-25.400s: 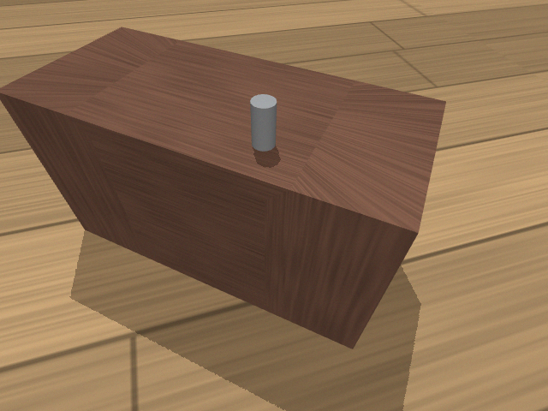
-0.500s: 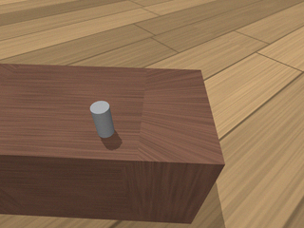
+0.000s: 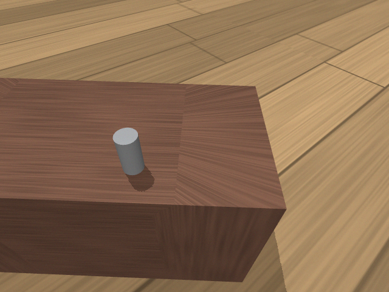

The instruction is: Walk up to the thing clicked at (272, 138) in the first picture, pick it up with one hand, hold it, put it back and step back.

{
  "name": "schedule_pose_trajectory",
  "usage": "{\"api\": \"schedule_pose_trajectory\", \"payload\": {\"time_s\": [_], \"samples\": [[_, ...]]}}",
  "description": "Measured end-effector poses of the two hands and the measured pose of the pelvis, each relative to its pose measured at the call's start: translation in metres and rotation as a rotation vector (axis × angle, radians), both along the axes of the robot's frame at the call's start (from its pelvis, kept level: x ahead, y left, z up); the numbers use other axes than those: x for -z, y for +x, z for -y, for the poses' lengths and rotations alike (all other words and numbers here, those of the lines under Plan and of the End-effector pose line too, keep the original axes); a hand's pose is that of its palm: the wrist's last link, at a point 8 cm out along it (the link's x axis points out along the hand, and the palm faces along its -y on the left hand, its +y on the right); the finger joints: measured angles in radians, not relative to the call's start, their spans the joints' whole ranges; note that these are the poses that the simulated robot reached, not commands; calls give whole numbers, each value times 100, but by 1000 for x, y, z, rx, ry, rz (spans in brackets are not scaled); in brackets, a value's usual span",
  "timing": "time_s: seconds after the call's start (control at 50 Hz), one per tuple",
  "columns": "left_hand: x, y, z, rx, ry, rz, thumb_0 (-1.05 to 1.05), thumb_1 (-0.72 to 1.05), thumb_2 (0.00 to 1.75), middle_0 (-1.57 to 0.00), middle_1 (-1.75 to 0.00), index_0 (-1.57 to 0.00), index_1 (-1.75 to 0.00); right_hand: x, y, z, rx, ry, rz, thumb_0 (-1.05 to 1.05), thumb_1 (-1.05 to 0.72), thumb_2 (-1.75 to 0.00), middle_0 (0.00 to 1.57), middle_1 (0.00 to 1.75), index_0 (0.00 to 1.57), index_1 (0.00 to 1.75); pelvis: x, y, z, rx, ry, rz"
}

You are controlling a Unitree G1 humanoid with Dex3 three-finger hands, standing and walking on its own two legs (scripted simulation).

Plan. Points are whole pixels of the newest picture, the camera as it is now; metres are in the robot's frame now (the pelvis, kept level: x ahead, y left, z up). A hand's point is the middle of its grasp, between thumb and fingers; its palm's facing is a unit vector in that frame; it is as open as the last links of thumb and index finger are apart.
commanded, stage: home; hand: left
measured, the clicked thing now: (129, 152) +0.48 +0.18 -0.02
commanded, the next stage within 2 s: stand in 0.84 s
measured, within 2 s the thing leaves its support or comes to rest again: neither
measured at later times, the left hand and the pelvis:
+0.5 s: hand out of the picture +0.09 +0.26 -0.15, palm faces -0.02 -0.93 -0.36, open 17.5 cm; pelvis +0.02 +0.00 +0.00, yaw +0 degrees
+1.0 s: hand out of the picture +0.10 +0.25 -0.15, palm faces -0.01 -0.93 -0.35, open 17.4 cm; pelvis +0.03 +0.00 +0.00, yaw +0 degrees
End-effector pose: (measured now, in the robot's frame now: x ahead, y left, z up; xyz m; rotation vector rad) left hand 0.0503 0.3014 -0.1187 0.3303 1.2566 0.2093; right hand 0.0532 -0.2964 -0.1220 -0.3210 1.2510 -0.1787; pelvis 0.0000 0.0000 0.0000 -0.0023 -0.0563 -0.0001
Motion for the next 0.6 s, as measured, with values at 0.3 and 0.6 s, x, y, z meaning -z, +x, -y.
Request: {"api": "schedule_pose_trajectory", "payload": {"time_s": [0.3, 0.6], "samples": [[-4, 27, -1, 6, 0, 21, 0, -54, 5, -6, -5, -6, -5, -2, 24, -3, -4, -2, 25, 1, -90, -90, 21, 30, 20, 30, -2, 13, -2, 4, 3, -4], [-5, 35, 2, 3, 2, 19, 0, -55, 5, -6, -5, -6, -5, -2, 32, 1, 1, -1, 18, 1, -90, -90, 21, 30, 20, 30, -3, 20, 0, 3, 3, -11]]}}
